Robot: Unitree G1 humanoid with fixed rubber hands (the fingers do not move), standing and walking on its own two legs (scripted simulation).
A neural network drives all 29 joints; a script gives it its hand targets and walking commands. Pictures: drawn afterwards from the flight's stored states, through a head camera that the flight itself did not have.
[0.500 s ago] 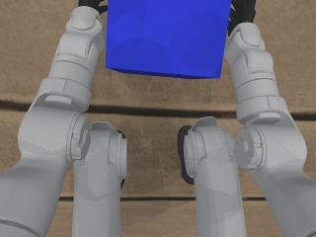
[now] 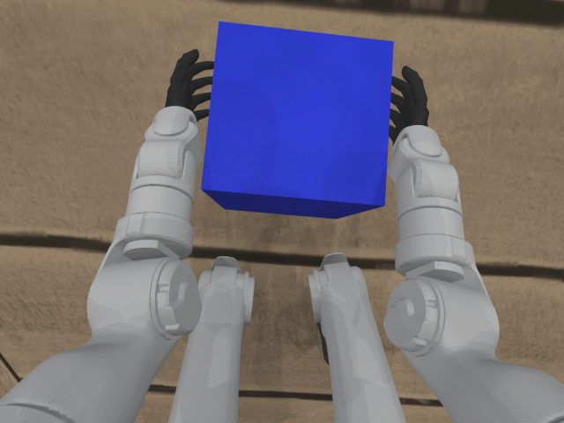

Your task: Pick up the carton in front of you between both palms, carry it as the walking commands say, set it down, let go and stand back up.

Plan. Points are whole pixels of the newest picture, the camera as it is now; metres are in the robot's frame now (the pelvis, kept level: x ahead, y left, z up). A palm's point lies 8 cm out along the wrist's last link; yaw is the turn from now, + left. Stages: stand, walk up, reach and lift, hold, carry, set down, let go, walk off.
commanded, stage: reach and lift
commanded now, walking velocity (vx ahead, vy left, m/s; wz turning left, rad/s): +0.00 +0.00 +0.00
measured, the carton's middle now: (291, 143) +0.48 -0.02 -0.13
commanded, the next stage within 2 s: none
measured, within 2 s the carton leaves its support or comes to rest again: neither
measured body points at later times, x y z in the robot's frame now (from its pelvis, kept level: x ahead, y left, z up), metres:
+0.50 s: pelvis +0.05 +0.00 +0.13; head +0.21 +0.00 +0.55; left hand +0.47 +0.14 +0.09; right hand +0.46 -0.17 +0.09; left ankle +0.11 +0.13 -0.45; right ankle +0.12 -0.14 -0.45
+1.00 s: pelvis +0.10 +0.00 +0.26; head +0.14 +0.00 +0.71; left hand +0.42 +0.14 +0.24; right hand +0.42 -0.16 +0.24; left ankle +0.11 +0.13 -0.45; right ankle +0.12 -0.14 -0.45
